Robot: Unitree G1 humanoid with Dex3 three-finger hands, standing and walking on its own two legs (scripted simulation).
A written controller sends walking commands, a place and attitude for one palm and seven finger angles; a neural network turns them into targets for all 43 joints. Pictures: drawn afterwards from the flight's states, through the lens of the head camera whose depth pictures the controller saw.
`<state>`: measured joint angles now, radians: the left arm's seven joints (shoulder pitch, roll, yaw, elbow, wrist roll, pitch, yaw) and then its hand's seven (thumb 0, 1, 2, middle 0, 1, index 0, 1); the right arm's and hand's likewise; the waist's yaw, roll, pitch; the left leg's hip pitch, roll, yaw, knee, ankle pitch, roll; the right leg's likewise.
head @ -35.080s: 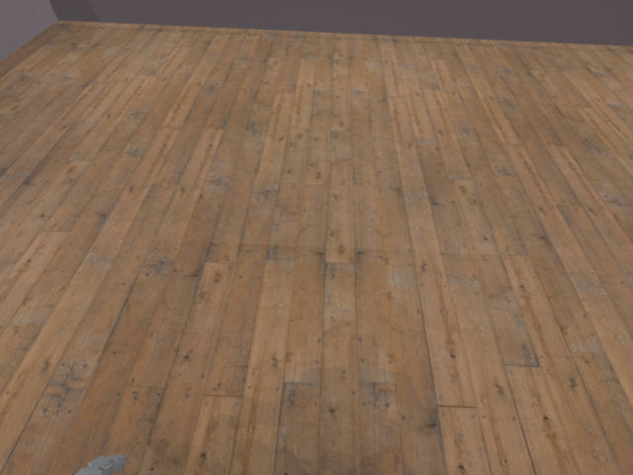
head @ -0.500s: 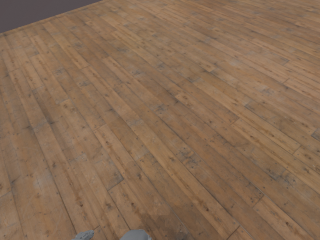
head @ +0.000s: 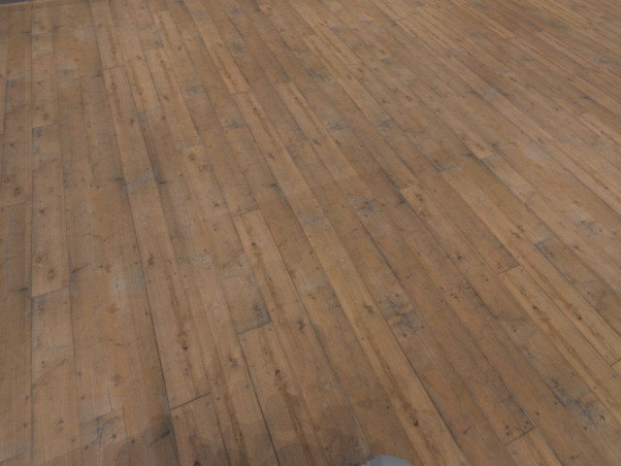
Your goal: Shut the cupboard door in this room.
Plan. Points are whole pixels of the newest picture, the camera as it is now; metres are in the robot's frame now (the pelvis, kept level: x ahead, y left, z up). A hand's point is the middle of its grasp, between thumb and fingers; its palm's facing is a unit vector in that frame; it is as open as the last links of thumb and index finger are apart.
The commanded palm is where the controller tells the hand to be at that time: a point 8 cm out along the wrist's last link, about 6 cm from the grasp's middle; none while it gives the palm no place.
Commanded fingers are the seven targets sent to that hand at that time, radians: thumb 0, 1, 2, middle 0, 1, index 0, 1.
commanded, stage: turn or walk to find it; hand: left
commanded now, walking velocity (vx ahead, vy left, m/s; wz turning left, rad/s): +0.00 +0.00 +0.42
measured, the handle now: out of the picture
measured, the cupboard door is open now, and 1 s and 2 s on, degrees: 91 88 80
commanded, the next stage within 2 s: none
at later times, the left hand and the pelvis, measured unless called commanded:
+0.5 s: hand out of the picture +0.01 +0.16 -0.16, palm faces +0.26 -0.93 -0.24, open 7.4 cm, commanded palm none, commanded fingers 0.00 0.90 0.90 -0.20 -0.30 -0.20 -0.30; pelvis +0.00 -0.05 +0.00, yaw +14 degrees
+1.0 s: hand out of the picture +0.02 +0.13 -0.16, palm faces +0.47 -0.83 -0.28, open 7.3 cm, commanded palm none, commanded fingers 0.00 0.90 0.90 -0.20 -0.30 -0.20 -0.30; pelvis +0.03 -0.09 -0.01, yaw +27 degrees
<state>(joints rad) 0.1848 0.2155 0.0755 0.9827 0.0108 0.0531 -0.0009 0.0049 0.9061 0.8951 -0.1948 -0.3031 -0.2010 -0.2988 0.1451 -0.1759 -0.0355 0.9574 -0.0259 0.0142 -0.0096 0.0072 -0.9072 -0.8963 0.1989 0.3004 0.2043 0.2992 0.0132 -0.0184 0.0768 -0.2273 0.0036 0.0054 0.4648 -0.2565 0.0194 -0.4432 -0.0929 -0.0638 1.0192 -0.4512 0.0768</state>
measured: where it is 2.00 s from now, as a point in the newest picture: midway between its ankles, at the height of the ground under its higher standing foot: outside the picture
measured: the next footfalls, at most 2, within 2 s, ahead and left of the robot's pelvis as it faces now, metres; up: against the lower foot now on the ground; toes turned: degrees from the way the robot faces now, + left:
right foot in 0.18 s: +0.05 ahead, -0.14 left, +0.00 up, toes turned -1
left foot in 0.62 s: -0.01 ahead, +0.10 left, +0.00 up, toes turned +23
